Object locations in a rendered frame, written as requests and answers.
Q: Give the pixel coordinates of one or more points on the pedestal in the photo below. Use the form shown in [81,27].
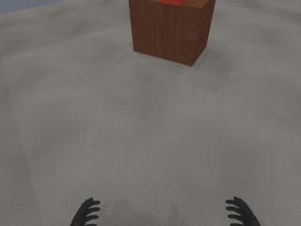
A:
[175,33]

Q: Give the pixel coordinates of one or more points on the robot right hand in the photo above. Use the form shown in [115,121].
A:
[247,217]

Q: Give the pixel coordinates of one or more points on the robot left hand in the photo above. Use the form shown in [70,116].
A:
[81,218]

